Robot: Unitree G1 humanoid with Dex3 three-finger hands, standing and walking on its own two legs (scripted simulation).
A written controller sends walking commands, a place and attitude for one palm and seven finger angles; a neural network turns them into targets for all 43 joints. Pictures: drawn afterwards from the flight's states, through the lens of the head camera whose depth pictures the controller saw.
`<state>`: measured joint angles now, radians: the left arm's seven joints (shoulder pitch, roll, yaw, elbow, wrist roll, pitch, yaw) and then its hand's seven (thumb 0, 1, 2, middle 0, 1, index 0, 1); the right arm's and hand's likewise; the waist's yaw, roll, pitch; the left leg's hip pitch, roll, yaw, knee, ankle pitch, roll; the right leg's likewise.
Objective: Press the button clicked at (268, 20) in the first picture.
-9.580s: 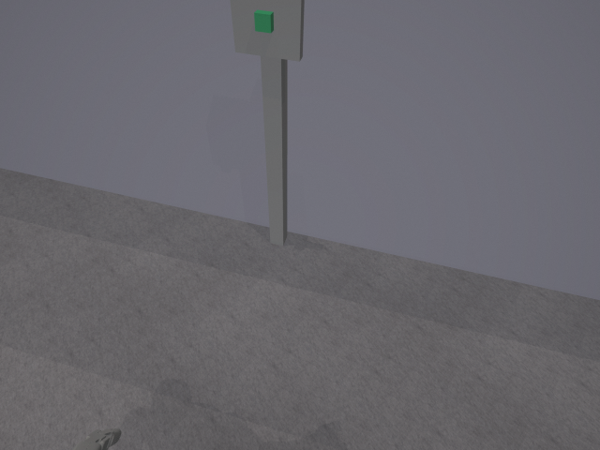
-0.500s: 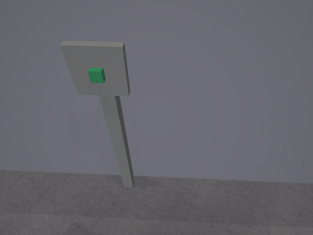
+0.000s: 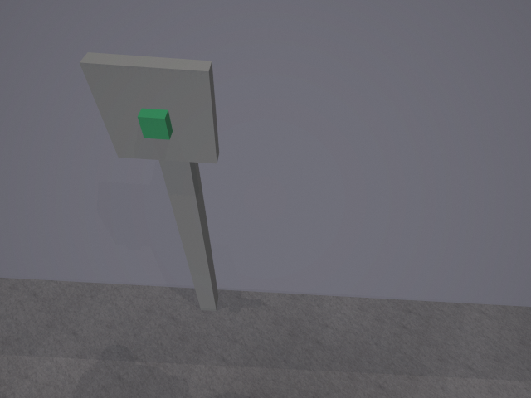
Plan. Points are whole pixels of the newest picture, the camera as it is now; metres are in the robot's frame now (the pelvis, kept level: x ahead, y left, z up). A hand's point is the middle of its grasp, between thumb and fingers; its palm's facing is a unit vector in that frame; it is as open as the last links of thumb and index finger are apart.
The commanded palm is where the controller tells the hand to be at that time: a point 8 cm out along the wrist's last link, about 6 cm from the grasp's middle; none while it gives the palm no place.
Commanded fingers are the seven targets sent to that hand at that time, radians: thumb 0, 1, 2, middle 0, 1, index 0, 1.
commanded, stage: come to a stop and stand still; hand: left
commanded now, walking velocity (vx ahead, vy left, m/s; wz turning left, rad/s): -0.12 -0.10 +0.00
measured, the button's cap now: (156, 122) +0.48 +0.22 +0.15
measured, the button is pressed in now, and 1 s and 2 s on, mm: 0 0 0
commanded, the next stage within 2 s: look again from close up in 0.80 s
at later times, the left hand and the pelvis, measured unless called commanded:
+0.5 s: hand out of the picture +0.02 +0.14 -0.16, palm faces -0.02 -0.98 -0.22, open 7.4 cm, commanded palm none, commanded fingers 0.00 0.90 0.90 -0.20 -0.30 -0.20 -0.30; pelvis -0.05 -0.04 +0.00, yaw -2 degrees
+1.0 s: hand out of the picture -0.07 +0.15 -0.17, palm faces -0.01 -0.97 -0.24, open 7.4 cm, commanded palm none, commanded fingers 0.00 0.90 0.90 -0.20 -0.30 -0.20 -0.30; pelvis -0.06 -0.04 +0.00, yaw -1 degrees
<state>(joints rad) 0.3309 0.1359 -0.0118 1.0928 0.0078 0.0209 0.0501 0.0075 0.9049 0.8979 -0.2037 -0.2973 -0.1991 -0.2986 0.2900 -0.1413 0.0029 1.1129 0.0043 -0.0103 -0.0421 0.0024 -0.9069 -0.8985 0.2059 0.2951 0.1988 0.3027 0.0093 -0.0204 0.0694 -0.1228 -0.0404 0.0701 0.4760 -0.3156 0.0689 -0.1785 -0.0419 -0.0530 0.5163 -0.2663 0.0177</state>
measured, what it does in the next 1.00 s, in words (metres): shifts its weight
